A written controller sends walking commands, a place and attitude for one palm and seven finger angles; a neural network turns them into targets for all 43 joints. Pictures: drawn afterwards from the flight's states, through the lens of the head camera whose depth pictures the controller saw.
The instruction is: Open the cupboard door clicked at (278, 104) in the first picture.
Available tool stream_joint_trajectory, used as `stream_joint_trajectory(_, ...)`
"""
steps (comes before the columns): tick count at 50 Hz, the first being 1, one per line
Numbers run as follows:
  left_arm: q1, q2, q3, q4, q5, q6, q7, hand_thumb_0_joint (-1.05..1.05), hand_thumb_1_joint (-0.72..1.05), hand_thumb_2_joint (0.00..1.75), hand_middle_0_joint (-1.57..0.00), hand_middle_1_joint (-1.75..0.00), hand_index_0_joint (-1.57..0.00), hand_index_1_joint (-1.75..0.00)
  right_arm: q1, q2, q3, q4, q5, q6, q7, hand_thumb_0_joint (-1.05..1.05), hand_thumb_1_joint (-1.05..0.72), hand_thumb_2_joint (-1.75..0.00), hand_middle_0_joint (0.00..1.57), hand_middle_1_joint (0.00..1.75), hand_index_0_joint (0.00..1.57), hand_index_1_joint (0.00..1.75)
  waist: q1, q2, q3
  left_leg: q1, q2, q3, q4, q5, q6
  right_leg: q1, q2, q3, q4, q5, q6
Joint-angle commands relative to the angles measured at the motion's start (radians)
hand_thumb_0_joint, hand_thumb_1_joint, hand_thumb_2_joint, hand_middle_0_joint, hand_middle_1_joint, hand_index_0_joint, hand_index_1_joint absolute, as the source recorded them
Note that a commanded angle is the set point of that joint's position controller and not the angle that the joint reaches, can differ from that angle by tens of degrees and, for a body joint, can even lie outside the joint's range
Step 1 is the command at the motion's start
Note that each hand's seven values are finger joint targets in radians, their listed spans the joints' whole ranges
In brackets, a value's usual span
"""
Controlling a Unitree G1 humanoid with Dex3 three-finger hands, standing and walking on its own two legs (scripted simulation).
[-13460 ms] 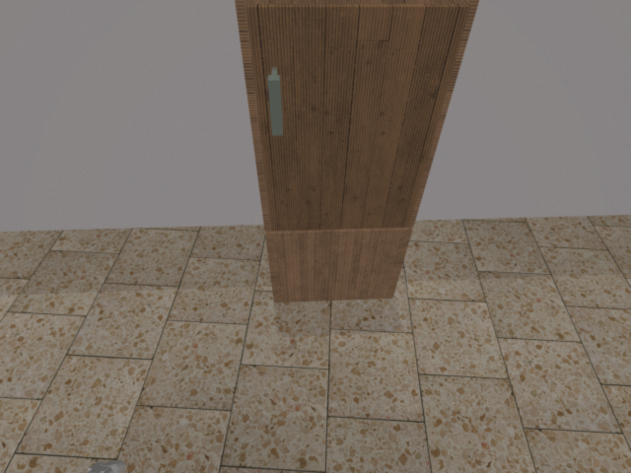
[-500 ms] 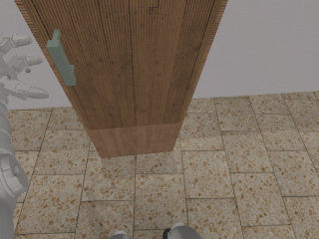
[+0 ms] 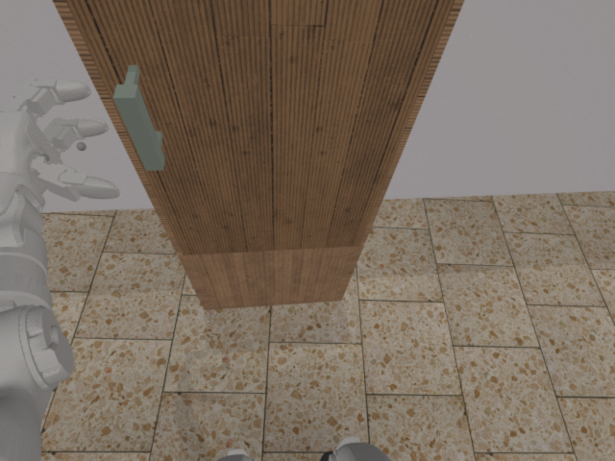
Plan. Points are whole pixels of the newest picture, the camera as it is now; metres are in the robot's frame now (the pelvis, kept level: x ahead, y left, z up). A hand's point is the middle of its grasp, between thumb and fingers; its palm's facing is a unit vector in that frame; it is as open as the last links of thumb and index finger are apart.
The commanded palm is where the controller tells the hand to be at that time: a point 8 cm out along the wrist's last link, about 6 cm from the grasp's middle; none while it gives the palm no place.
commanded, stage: move the hooked fingers beside the handle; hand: left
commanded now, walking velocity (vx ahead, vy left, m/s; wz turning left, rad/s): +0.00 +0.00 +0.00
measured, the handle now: (144, 120) +0.53 +0.19 +0.11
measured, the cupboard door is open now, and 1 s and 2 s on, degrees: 0 0 0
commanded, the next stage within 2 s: slide the fingers in behind the handle in 0.08 s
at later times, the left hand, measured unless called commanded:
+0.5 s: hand (104, 145) +0.48 +0.23 +0.11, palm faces +0.02 -1.00 +0.00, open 13.9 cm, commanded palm +0.45 +0.28 +0.11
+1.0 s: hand (130, 146) +0.48 +0.20 +0.11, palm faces +0.03 -1.00 +0.00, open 13.9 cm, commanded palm +0.45 +0.25 +0.11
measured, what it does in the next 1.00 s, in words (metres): stands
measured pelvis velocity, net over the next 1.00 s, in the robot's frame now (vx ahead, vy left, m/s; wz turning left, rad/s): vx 0.00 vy -0.01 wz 0.01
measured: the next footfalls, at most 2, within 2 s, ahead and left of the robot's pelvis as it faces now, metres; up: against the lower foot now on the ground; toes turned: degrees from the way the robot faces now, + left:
none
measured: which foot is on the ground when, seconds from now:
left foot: down 0.00-1.00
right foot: down 0.00-1.00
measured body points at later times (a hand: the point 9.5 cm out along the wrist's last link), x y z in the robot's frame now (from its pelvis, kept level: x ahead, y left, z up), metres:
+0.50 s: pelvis +0.00 +0.00 +0.00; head +0.09 +0.01 +0.44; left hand +0.47 +0.28 +0.12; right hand +0.02 -0.27 -0.11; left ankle -0.02 +0.09 -0.70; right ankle +0.01 -0.12 -0.70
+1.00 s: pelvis +0.00 -0.01 +0.00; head +0.08 +0.00 +0.44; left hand +0.47 +0.25 +0.11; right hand +0.03 -0.27 -0.11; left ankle -0.02 +0.09 -0.70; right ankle +0.01 -0.12 -0.70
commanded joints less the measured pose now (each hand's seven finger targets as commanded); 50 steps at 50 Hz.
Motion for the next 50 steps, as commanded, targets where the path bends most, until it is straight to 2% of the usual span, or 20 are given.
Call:
stream_joint_trajectory(1,-0.431,0.287,0.021,-0.242,-0.032,-0.084,-0.009,0.00,-0.50,0.30,-0.30,-1.20,-0.30,-1.20,0.140,-0.178,-0.074,-0.052,0.001,-0.010,-0.014,0.00,-0.90,-0.90,0.20,0.30,0.20,0.30,0.006,0.129,-0.418,0.275,0.000,-0.068,-0.081,0.493,-0.012,0.207,0.020,0.025,-0.036,0.369,-0.012)
stream_joint_trajectory(4,-0.430,0.262,0.004,-0.237,-0.040,-0.078,-0.016,0.00,-0.50,0.30,-0.30,-1.20,-0.30,-1.20,0.142,-0.180,-0.075,-0.043,0.002,-0.009,-0.015,0.00,-0.90,-0.90,0.20,0.30,0.20,0.30,-0.002,0.128,-0.408,0.281,0.000,-0.068,-0.079,0.493,-0.009,0.191,0.021,0.026,-0.041,0.364,-0.011)
stream_joint_trajectory(6,-0.393,0.291,0.028,-0.218,-0.043,-0.067,-0.017,0.00,-0.50,0.30,-0.30,-1.20,-0.30,-1.20,0.143,-0.184,-0.075,-0.045,0.003,-0.007,-0.016,0.00,-0.90,-0.90,0.20,0.30,0.20,0.30,0.008,0.086,-0.401,0.242,-0.002,-0.065,-0.087,0.461,-0.005,0.224,0.019,0.027,-0.044,0.365,-0.011)
stream_joint_trajectory(8,-0.430,0.263,-0.005,-0.223,-0.040,-0.065,-0.020,0.00,-0.50,0.30,-0.30,-1.20,-0.30,-1.20,0.136,-0.179,-0.072,-0.041,0.004,-0.008,-0.018,0.00,-0.90,-0.90,0.20,0.30,0.20,0.30,-0.006,0.128,-0.378,0.244,-0.005,-0.062,-0.087,0.437,-0.005,0.196,0.017,0.028,-0.049,0.347,-0.011)
stream_joint_trajectory(10,-0.443,0.240,-0.024,-0.213,-0.037,-0.064,-0.015,0.00,-0.50,0.30,-0.30,-1.20,-0.30,-1.20,0.139,-0.180,-0.073,-0.035,0.004,-0.011,-0.019,0.00,-0.90,-0.90,0.20,0.30,0.20,0.30,-0.016,0.120,-0.352,0.247,-0.003,-0.070,-0.092,0.402,-0.004,0.165,0.018,0.024,-0.055,0.308,-0.013)
stream_joint_trajectory(13,-0.462,0.241,-0.012,-0.244,-0.045,-0.078,-0.002,0.00,-0.50,0.30,-0.30,-1.20,-0.30,-1.20,0.143,-0.180,-0.075,-0.031,-0.001,-0.018,-0.017,0.00,-0.90,-0.90,0.20,0.30,0.20,0.30,-0.008,0.144,-0.407,0.284,-0.003,-0.078,-0.088,0.428,-0.011,0.170,0.019,0.021,-0.047,0.307,-0.016)
stream_joint_trajectory(15,-0.460,0.241,-0.012,-0.219,-0.043,-0.074,0.006,0.00,-0.50,0.30,-0.30,-1.20,-0.30,-1.20,0.144,-0.181,-0.075,-0.027,0.001,-0.018,-0.018,0.00,-0.90,-0.90,0.20,0.30,0.20,0.30,-0.015,0.100,-0.378,0.245,-0.004,-0.074,-0.089,0.393,-0.005,0.178,0.018,0.024,-0.051,0.301,-0.012)
stream_joint_trajectory(18,-0.450,0.248,-0.005,-0.227,-0.030,-0.072,0.022,0.00,-0.50,0.30,-0.30,-1.20,-0.30,-1.20,0.146,-0.177,-0.073,-0.031,-0.001,-0.020,-0.014,0.00,-0.90,-0.90,0.20,0.30,0.20,0.30,-0.004,0.122,-0.406,0.241,-0.007,-0.069,-0.089,0.408,-0.004,0.201,0.016,0.027,-0.044,0.322,-0.013)
stream_joint_trajectory(20,-0.443,0.232,-0.019,-0.213,-0.022,-0.067,0.032,0.00,-0.50,0.30,-0.30,-1.20,-0.30,-1.20,0.145,-0.176,-0.073,-0.033,-0.001,-0.020,-0.012,0.00,-0.90,-0.90,0.20,0.30,0.20,0.30,-0.009,0.117,-0.372,0.227,-0.007,-0.066,-0.091,0.398,-0.003,0.186,0.016,0.026,-0.047,0.315,-0.012)
stream_joint_trajectory(21,-0.449,0.262,0.004,-0.227,-0.020,-0.071,0.039,0.00,-0.50,0.30,-0.30,-1.20,-0.30,-1.20,0.147,-0.178,-0.075,-0.034,-0.002,-0.019,-0.013,0.00,-0.90,-0.90,0.20,0.30,0.20,0.30,-0.002,0.103,-0.385,0.222,-0.006,-0.067,-0.090,0.390,-0.003,0.199,0.016,0.029,-0.046,0.313,-0.012)
stream_joint_trajectory(24,-0.442,0.240,0.001,-0.241,-0.023,-0.078,0.050,0.00,-0.50,0.30,-0.30,-1.20,-0.30,-1.20,0.147,-0.174,-0.075,-0.041,-0.003,-0.021,-0.007,0.00,-0.90,-0.90,0.20,0.30,0.20,0.30,0.003,0.127,-0.417,0.246,-0.007,-0.064,-0.086,0.421,-0.006,0.208,0.018,0.030,-0.041,0.334,-0.012)
stream_joint_trajectory(27,-0.425,0.254,0.018,-0.262,-0.025,-0.085,0.059,0.00,-0.50,0.30,-0.30,-1.20,-0.30,-1.20,0.147,-0.173,-0.076,-0.048,-0.004,-0.021,-0.006,0.00,-0.90,-0.90,0.20,0.30,0.20,0.30,0.011,0.101,-0.426,0.224,-0.010,-0.057,-0.085,0.429,-0.001,0.251,0.019,0.033,-0.036,0.363,-0.013)
stream_joint_trajectory(30,-0.420,0.206,-0.013,-0.278,-0.024,-0.086,0.059,0.00,-0.50,0.30,-0.30,-1.20,-0.30,-1.20,0.141,-0.167,-0.079,-0.048,-0.001,-0.021,-0.003,0.00,-0.90,-0.90,0.20,0.30,0.20,0.30,0.008,0.121,-0.422,0.246,-0.007,-0.056,-0.091,0.423,-0.004,0.233,0.018,0.031,-0.042,0.354,-0.012)
stream_joint_trajectory(35,-0.442,0.164,-0.043,-0.245,-0.030,-0.069,0.072,0.00,-0.50,0.30,-0.30,-1.20,-0.30,-1.20,0.140,-0.169,-0.079,-0.032,0.002,-0.023,-0.006,0.00,-0.90,-0.90,0.20,0.30,0.20,0.30,-0.014,0.064,-0.355,0.217,-0.006,-0.061,-0.100,0.366,0.000,0.201,0.018,0.026,-0.054,0.311,-0.009)
stream_joint_trajectory(37,-0.458,0.155,-0.048,-0.265,-0.025,-0.075,0.085,0.00,-0.50,0.30,-0.30,-1.20,-0.30,-1.20,0.137,-0.165,-0.078,-0.036,0.000,-0.028,-0.006,0.00,-0.90,-0.90,0.20,0.30,0.20,0.30,-0.009,0.111,-0.362,0.228,-0.011,-0.058,-0.098,0.377,-0.001,0.205,0.015,0.029,-0.051,0.318,-0.014)
stream_joint_trajectory(39,-0.486,0.131,-0.065,-0.268,-0.019,-0.082,0.099,0.00,-0.50,0.30,-0.30,-1.20,-0.30,-1.20,0.139,-0.162,-0.079,-0.028,-0.002,-0.034,-0.002,0.00,-0.90,-0.90,0.20,0.30,0.20,0.30,-0.018,0.112,-0.379,0.254,-0.009,-0.066,-0.095,0.368,-0.005,0.176,0.015,0.027,-0.051,0.293,-0.011)
stream_joint_trajectory(41,-0.465,0.161,-0.034,-0.259,-0.014,-0.089,0.112,0.00,-0.50,0.30,-0.30,-1.20,-0.30,-1.20,0.144,-0.163,-0.080,-0.026,-0.005,-0.037,0.000,0.00,-0.90,-0.90,0.20,0.30,0.20,0.30,-0.004,0.094,-0.400,0.243,-0.010,-0.065,-0.092,0.389,-0.005,0.209,0.016,0.029,-0.042,0.319,-0.013)
stream_joint_trajectory(43,-0.447,0.138,-0.046,-0.250,-0.015,-0.093,0.115,0.00,-0.50,0.30,-0.30,-1.20,-0.30,-1.20,0.143,-0.160,-0.079,-0.028,-0.004,-0.037,0.002,0.00,-0.90,-0.90,0.20,0.30,0.20,0.30,-0.003,0.070,-0.404,0.239,-0.011,-0.063,-0.088,0.408,-0.004,0.216,0.017,0.029,-0.038,0.340,-0.012)
stream_joint_trajectory(45,-0.451,0.129,-0.057,-0.223,-0.009,-0.084,0.117,0.00,-0.50,0.30,-0.30,-1.20,-0.30,-1.20,0.139,-0.159,-0.078,-0.026,-0.002,-0.037,0.003,0.00,-0.90,-0.90,0.20,0.30,0.20,0.30,-0.008,0.077,-0.369,0.209,-0.013,-0.054,-0.090,0.373,-0.001,0.214,0.014,0.035,-0.044,0.330,-0.010)
stream_joint_trajectory(50,-0.461,0.151,-0.037,-0.248,-0.004,-0.092,0.133,0.00,-0.50,0.30,-0.30,-1.20,-0.30,-1.20,0.139,-0.158,-0.078,-0.033,-0.004,-0.037,0.004,0.00,-0.90,-0.90,0.20,0.30,0.20,0.30,0.003,0.086,-0.407,0.218,-0.015,-0.055,-0.088,0.388,-0.003,0.236,0.014,0.036,-0.036,0.346,-0.012)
